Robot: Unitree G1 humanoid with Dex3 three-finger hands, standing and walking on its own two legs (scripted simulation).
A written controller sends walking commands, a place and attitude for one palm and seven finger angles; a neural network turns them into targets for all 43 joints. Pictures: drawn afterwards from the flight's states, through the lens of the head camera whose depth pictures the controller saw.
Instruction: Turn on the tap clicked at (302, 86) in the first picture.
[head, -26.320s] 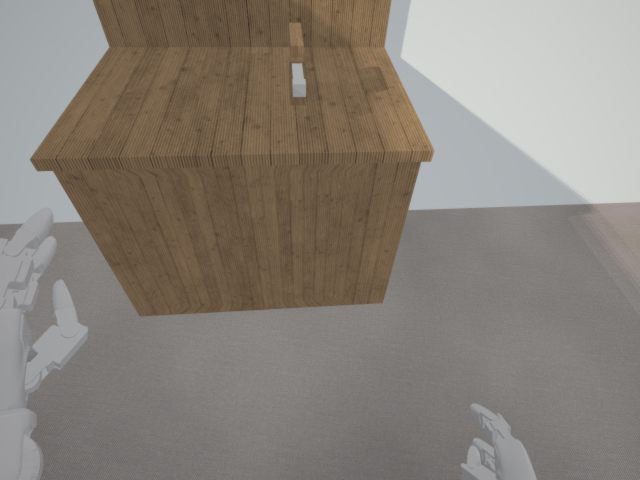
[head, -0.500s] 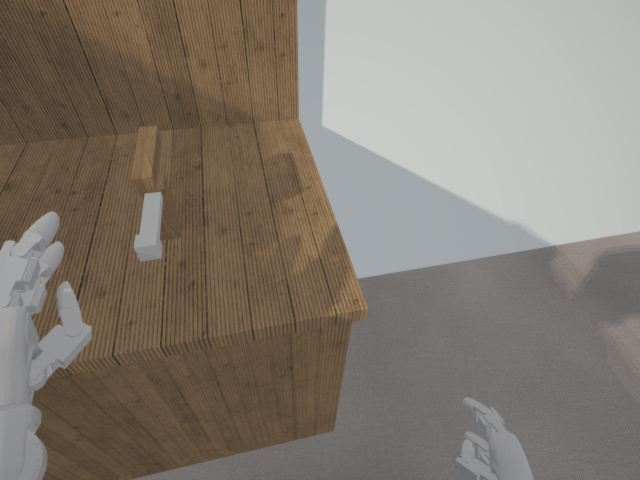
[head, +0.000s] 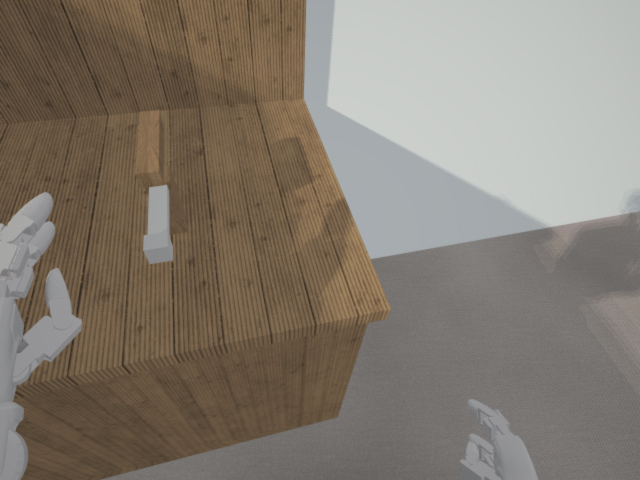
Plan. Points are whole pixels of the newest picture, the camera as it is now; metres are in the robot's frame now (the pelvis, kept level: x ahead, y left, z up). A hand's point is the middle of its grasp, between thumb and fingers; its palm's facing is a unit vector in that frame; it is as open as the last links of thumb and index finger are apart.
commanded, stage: come to a stop and stand still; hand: left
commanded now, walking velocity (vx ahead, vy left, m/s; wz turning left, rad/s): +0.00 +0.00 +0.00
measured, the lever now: (158, 248) +0.36 +0.23 +0.08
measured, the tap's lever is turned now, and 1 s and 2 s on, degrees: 0 0 0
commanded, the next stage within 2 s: look again from close up in 0.10 s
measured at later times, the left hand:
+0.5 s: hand (134, 354) +0.20 +0.19 +0.14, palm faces +0.25 -0.90 -0.36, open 7.4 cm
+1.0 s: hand (48, 293) +0.24 +0.27 +0.17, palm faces +0.39 -0.83 -0.40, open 7.4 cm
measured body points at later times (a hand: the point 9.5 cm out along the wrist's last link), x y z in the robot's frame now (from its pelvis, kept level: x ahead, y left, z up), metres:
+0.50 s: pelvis -0.02 -0.03 +0.00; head -0.01 -0.02 +0.45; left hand +0.18 +0.24 +0.16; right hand +0.15 -0.26 -0.07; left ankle -0.01 +0.05 -0.74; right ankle +0.01 -0.13 -0.74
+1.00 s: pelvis -0.02 +0.01 +0.00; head +0.02 +0.02 +0.44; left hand +0.21 +0.31 +0.19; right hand +0.16 -0.21 -0.08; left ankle -0.01 +0.05 -0.74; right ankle +0.01 -0.13 -0.74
